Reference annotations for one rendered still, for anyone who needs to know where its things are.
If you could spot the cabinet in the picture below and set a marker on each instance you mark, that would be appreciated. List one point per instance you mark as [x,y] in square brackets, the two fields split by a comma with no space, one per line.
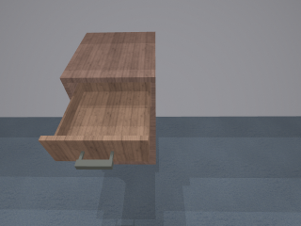
[116,57]

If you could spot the drawer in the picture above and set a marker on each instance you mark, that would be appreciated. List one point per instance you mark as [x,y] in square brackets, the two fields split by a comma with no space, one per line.
[104,117]

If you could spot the handle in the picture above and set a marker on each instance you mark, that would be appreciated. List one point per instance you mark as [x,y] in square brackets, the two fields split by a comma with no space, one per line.
[94,164]

